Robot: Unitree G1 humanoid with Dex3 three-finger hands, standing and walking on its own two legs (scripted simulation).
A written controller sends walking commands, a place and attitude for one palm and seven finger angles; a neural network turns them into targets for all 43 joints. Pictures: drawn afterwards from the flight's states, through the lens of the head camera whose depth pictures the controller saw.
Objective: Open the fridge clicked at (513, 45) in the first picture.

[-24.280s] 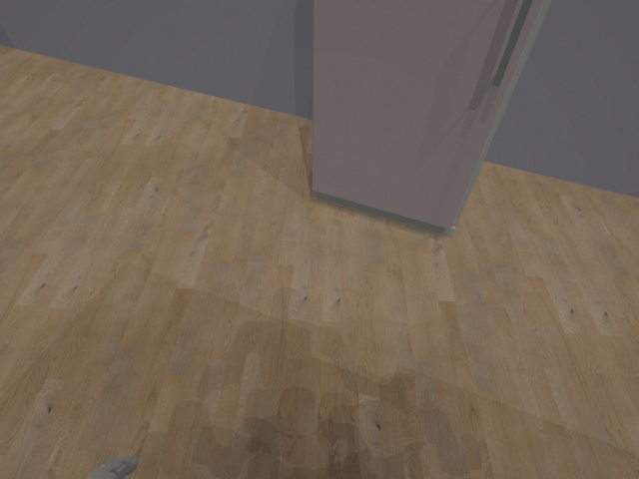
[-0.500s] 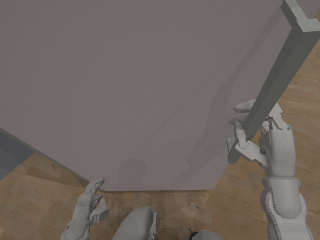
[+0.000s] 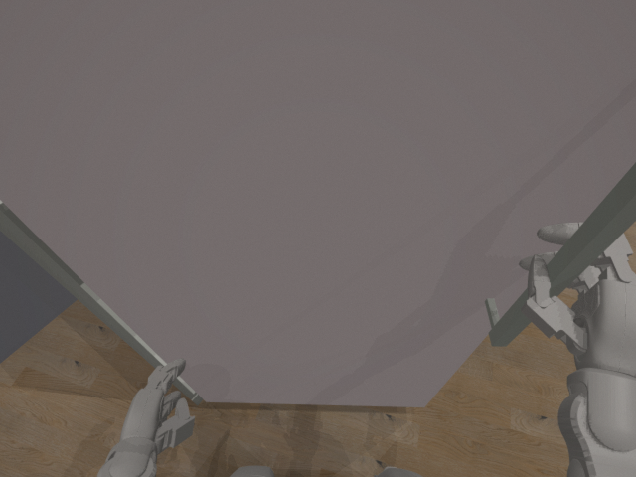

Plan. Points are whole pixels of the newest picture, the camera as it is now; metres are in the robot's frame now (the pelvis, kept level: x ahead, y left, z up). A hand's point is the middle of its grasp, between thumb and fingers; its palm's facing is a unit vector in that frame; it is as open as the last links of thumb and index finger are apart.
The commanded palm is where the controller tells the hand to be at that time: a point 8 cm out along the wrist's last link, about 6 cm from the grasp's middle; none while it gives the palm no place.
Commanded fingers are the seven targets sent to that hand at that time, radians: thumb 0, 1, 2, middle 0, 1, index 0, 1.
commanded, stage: walk backward, drawing the door open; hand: right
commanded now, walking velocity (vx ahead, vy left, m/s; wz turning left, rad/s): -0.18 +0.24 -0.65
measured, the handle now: (558, 247) +0.34 -0.19 +0.15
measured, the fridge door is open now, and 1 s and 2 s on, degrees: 56 70 66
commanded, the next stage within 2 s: stop walking and hold the door back in 0.44 s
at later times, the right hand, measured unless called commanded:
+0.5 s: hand (547, 412) +0.19 -0.16 +0.13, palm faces +0.36 +0.91 -0.20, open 6.0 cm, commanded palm +0.14 -0.19 +0.12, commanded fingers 0.00 -0.90 -0.90 0.45 1.40 0.45 1.40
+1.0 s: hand (545, 440) +0.16 -0.15 +0.14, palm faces +0.37 +0.92 -0.16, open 5.2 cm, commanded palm +0.16 -0.18 +0.13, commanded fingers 0.00 -0.90 -0.90 0.45 1.40 0.45 1.40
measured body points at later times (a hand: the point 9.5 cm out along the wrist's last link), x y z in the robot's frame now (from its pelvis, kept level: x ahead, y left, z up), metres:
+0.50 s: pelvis -0.07 +0.06 +0.01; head -0.01 +0.07 +0.45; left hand +0.15 +0.22 -0.10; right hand +0.16 -0.20 +0.14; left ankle -0.05 +0.20 -0.73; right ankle -0.06 -0.07 -0.70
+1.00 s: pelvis -0.15 +0.08 +0.00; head -0.13 +0.08 +0.45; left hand +0.07 +0.20 -0.11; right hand +0.14 -0.20 +0.15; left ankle -0.10 +0.19 -0.73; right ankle -0.16 -0.02 -0.73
